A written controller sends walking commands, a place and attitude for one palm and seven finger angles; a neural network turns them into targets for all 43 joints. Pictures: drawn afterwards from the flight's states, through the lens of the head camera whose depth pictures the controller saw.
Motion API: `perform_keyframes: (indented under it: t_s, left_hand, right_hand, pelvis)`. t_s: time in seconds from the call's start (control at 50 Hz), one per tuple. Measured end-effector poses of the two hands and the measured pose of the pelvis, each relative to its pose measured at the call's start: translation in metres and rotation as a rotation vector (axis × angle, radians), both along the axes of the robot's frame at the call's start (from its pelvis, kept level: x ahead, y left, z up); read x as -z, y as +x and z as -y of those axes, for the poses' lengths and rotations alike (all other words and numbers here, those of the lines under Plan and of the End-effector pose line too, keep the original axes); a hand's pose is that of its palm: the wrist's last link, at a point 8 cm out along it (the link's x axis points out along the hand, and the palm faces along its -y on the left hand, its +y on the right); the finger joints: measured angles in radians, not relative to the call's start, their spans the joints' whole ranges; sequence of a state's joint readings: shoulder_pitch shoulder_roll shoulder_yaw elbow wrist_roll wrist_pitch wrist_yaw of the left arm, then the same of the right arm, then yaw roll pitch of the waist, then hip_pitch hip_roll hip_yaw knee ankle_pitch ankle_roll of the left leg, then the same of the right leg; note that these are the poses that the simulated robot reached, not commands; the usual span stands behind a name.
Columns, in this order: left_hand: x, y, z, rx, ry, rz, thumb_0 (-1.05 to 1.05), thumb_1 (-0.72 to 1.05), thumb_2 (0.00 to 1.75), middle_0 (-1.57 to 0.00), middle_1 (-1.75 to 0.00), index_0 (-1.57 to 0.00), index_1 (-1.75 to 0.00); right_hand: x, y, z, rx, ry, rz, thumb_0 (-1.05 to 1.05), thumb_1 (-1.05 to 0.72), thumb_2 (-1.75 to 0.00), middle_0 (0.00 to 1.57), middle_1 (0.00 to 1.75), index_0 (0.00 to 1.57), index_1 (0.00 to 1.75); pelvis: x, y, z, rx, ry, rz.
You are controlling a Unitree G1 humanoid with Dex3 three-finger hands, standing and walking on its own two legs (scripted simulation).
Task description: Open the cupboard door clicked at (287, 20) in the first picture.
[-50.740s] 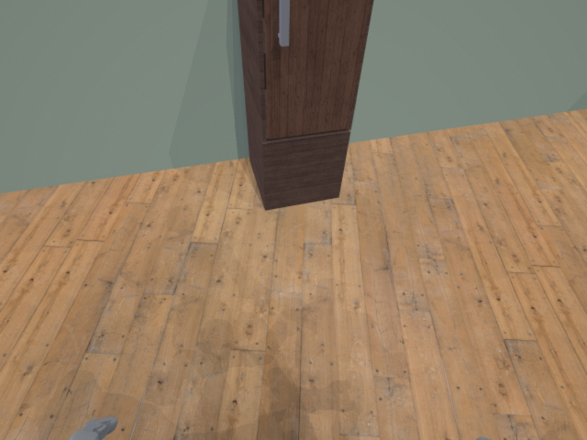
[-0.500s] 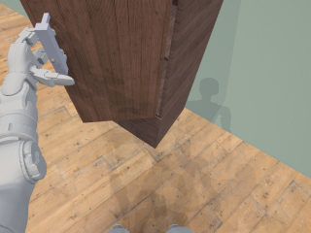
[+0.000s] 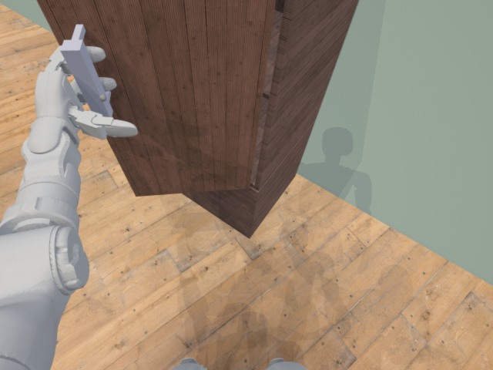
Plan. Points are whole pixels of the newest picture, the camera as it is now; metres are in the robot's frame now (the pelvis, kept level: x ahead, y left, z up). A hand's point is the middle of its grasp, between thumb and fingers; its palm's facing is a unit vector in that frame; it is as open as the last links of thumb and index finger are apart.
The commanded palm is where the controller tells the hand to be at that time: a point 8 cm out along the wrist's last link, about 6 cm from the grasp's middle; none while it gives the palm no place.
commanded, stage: slide the fingers in behind the handle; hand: left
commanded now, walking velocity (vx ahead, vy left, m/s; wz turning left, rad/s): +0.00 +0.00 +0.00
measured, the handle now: (92, 75) +0.57 +0.21 +0.13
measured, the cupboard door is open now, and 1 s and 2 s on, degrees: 42 42 52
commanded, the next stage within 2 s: close the thumb around the handle in 0.30 s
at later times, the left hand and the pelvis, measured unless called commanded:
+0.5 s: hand (99, 98) +0.51 +0.19 +0.13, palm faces +0.04 -1.00 +0.02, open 13.8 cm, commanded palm +0.49 +0.23 +0.13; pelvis +0.00 +0.00 +0.00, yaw +0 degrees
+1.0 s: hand (102, 98) +0.52 +0.19 +0.13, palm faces +0.05 -1.00 +0.01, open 5.9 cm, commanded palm +0.49 +0.23 +0.13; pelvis +0.00 +0.01 +0.00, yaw +0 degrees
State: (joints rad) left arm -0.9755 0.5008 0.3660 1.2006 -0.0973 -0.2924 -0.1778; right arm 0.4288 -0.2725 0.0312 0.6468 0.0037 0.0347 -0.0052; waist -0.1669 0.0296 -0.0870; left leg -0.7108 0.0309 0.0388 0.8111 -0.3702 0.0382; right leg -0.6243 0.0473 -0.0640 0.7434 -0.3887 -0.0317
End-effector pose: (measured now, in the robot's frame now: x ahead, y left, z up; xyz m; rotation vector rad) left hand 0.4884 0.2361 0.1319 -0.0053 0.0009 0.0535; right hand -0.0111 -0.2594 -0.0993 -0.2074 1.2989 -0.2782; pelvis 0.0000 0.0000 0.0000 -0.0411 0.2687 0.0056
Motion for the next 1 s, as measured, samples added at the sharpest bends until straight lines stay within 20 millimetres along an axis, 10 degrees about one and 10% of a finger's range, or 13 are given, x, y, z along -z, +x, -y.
perform_keyframes:
  t_s: [0.52,1.0]
  left_hand:
    - [-0.001,-0.002,-0.004,0.013,-0.01,0.012,-0.01,-0.45,0.32,-0.3,-1.2,-0.3,-1.21]
    - [0.003,0.004,-0.003,0.007,-0.003,-0.012,0.0,0.67,0.8,-0.38,-1.32,-0.38,-1.33]
  right_hand:
    - [-0.002,-0.002,-0.002,0.006,-0.01,-0.004,0.01,-0.91,-0.9,0.21,0.3,0.2,0.3]
    - [0.0,-0.016,-0.006,0.006,-0.015,-0.029,0.01,-0.91,-0.9,0.21,0.3,0.2,0.3]
  pelvis:
    - [-0.001,0.001,-0.005,0.003,-0.003,0.003]
    - [0.002,-0.004,-0.009,-0.002,-0.007,-0.01]
